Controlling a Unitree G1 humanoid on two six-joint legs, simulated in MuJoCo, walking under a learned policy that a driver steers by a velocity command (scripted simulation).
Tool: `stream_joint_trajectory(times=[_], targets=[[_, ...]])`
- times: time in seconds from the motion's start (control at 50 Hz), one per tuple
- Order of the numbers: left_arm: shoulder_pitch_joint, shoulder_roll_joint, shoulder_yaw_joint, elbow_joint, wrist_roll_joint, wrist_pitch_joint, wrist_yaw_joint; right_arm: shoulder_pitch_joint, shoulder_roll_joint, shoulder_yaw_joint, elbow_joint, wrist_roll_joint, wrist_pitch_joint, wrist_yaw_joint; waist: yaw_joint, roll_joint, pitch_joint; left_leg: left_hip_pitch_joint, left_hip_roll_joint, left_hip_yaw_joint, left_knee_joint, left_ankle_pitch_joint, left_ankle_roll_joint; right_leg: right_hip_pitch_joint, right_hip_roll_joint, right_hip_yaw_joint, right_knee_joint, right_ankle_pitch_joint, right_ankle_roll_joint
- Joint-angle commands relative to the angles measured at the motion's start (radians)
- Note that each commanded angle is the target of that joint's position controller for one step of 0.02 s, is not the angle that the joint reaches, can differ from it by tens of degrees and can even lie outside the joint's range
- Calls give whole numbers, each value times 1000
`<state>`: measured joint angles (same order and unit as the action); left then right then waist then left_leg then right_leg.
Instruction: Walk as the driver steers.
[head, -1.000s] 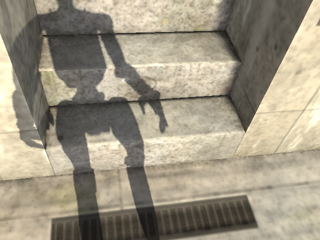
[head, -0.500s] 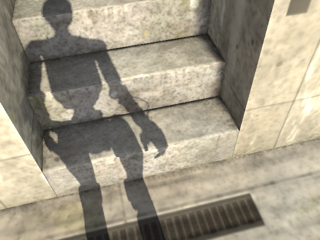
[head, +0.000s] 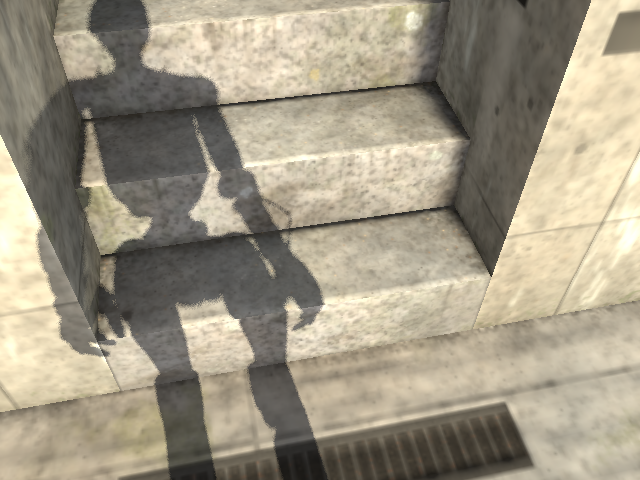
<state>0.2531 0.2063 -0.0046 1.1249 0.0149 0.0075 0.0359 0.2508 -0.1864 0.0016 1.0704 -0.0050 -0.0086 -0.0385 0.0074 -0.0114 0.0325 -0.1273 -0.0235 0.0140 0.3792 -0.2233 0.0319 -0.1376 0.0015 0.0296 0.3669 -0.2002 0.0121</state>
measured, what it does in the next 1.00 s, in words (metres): lifts its right foot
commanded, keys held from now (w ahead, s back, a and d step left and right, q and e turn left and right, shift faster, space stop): no key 0.66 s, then w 0.34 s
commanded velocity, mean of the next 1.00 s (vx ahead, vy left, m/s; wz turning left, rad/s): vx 0.08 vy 0.00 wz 0.00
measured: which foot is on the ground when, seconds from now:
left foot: down 0.00-0.94, up 0.96-1.00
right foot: down 0.00-1.00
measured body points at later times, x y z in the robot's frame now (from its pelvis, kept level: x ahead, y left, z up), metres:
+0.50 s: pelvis +0.01 +0.01 +0.00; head +0.01 +0.01 +0.45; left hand -0.01 +0.23 -0.17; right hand +0.00 -0.22 -0.16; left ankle -0.01 +0.10 -0.75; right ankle +0.00 -0.13 -0.75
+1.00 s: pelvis +0.07 -0.04 -0.01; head +0.07 -0.06 +0.44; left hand +0.06 +0.20 -0.16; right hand +0.02 -0.27 -0.17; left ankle -0.01 +0.09 -0.71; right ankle +0.05 -0.11 -0.75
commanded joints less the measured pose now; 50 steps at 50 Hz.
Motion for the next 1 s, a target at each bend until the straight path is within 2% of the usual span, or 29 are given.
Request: stream_joint_trajectory(times=[0.02,0.32,0.66,0.68,0.72,0.74,0.76,0.78,0.8,0.82,0.84,0.88,0.92,0.94,0.96,0.98,1.0], targets=[[40,77,8,-6,0,-6,5,49,-98,-13,-8,1,-7,-5,-5,24,28,-38,120,-120,-92,79,25,-23,-72,66,-41,101,-26],[82,40,2,31,-1,-8,11,94,-69,-4,28,1,-10,-9,-4,15,31,-41,109,-112,-75,121,29,-30,-78,58,-27,111,-22],[113,16,1,42,-1,-8,15,133,-46,-2,43,0,-10,-13,-6,11,41,-44,104,-109,-61,134,30,-36,-80,55,-19,115,-22],[121,11,0,44,0,-8,15,144,-46,-3,45,0,-9,-12,-10,15,21,-35,97,-110,-73,36,33,-33,-68,47,-17,47,-25],[113,18,8,29,7,-5,10,163,-91,-23,45,0,3,-11,-22,67,42,-51,93,-152,-97,-301,71,-101,-5,-8,76,-194,-42],[94,17,10,10,16,-3,4,191,-115,-35,47,-2,11,-9,-38,109,77,-57,133,-225,-136,-487,105,-191,23,-33,151,-298,-49],[61,5,9,-14,26,-3,-5,231,-131,-45,53,-3,17,-7,-59,147,120,-57,201,-322,-198,-628,146,-285,40,-66,242,-326,-52],[33,-4,10,-39,39,-11,-16,250,-131,-50,52,-9,20,-2,-69,163,159,-97,280,-411,-247,-664,184,-320,18,-91,334,-290,-48],[12,-10,10,-61,39,-21,-24,253,-126,-53,51,-16,17,1,-69,163,179,-119,321,-458,-279,-631,213,-355,-13,-76,410,-279,-51],[11,-5,13,-75,26,-32,-30,236,-122,-56,45,-27,11,8,-56,147,174,-115,327,-448,-285,-551,218,-366,-33,-58,444,-294,-60],[23,-2,15,-84,20,-44,-36,210,-132,-62,34,-29,4,12,-38,134,159,-105,318,-415,-269,-487,211,-359,-43,-53,419,-299,-68],[64,-1,22,-85,9,-64,-43,145,-128,-65,12,-19,-9,17,4,116,126,-149,262,-309,-216,-364,175,-219,-25,-77,279,-242,-83],[236,-28,27,-22,-1,-72,-37,81,-118,-67,-7,0,-17,18,85,77,90,-308,174,-194,-82,-355,139,100,42,-134,71,-84,-89],[316,9,39,-1,7,-77,-28,64,-80,-57,-23,-6,-27,21,112,-20,76,-413,110,-115,87,-322,112,235,-23,-27,-10,-154,-88],[431,111,62,4,15,-83,-19,52,7,-32,-59,-4,-40,31,139,-263,10,-532,-7,45,433,-295,65,325,-295,394,-224,-477,-134],[447,154,75,23,5,-68,-21,41,-56,-47,-80,-28,-41,40,114,-249,80,-630,-13,24,619,-326,76,225,-393,614,-299,-655,-200],[328,108,65,-15,7,-66,-24,17,-78,-51,-84,-41,-45,52,53,-114,167,-645,52,-20,709,-222,85,124,-371,562,-296,-633,-205]])
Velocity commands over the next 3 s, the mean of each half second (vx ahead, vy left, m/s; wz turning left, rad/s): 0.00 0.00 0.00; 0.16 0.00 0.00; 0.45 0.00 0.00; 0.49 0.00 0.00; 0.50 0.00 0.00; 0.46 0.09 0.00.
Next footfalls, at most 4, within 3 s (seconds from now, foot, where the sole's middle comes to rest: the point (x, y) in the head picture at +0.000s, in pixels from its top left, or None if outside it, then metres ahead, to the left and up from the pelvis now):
1.40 left None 0.44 0.04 -0.78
1.88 right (389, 432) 0.63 -0.13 -0.78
2.30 left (294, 419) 0.66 0.08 -0.78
2.80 right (400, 265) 0.93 -0.15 -0.58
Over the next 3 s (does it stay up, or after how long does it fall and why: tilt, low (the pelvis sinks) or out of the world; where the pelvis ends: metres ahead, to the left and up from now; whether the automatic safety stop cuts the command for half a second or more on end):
stays up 0.82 -0.05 0.13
